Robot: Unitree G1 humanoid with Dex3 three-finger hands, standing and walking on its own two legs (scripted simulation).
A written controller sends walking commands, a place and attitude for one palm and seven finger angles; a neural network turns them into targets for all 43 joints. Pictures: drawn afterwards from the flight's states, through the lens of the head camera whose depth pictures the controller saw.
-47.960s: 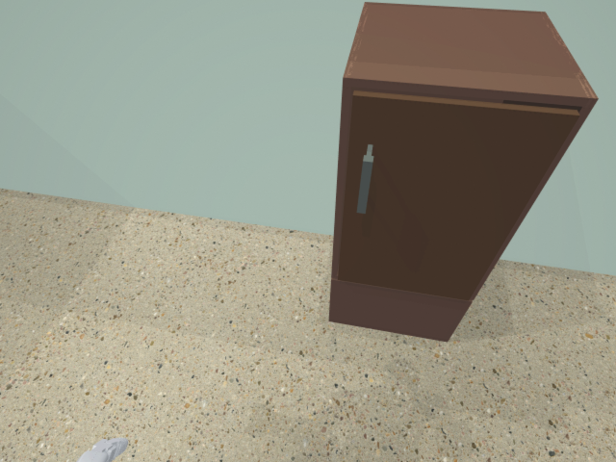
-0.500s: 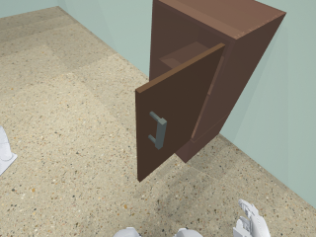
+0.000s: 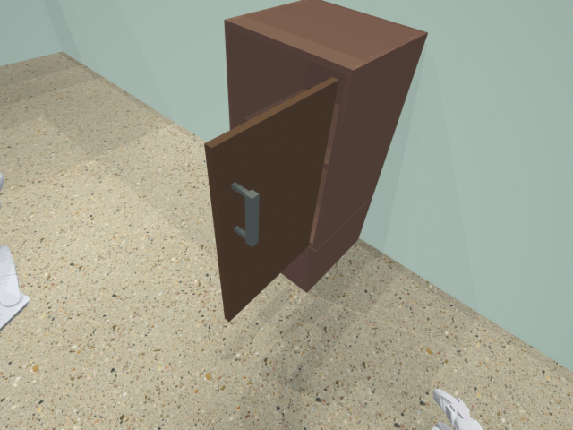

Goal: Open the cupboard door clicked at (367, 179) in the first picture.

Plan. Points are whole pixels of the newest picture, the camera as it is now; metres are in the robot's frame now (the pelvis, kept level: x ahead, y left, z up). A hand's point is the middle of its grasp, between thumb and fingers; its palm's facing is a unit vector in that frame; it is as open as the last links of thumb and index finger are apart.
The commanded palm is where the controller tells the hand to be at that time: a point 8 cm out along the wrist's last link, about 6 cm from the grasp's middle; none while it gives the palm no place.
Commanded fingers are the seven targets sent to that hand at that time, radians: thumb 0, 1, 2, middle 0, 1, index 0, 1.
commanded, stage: stop stepping back and stand still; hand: left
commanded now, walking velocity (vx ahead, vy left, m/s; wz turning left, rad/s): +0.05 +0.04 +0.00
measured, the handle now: (244, 215) +0.52 +0.09 -0.03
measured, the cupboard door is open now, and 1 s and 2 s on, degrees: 91 91 91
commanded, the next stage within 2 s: let the arm hang, fingers relaxed in 0.66 s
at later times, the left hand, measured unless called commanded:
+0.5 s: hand out of the picture +0.15 +0.26 +0.18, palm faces +0.39 -0.79 -0.48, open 7.5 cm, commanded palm +0.11 +0.30 +0.19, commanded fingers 0.00 0.90 0.90 -0.20 -0.30 -0.20 -0.30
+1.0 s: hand out of the picture +0.07 +0.22 -0.13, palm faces -0.03 -0.96 -0.28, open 7.4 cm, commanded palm none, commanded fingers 0.00 0.90 0.90 -0.20 -0.30 -0.20 -0.30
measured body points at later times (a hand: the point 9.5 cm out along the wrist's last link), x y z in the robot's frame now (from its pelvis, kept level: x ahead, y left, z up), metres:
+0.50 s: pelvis -0.03 +0.01 +0.01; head -0.04 +0.02 +0.46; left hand +0.13 +0.30 +0.20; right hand +0.12 -0.21 -0.08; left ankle +0.04 +0.10 -0.72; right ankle -0.08 -0.10 -0.73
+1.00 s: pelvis -0.05 +0.01 +0.00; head -0.05 +0.01 +0.45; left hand +0.07 +0.27 -0.11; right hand +0.05 -0.26 -0.12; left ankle +0.03 +0.11 -0.73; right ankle -0.08 -0.10 -0.73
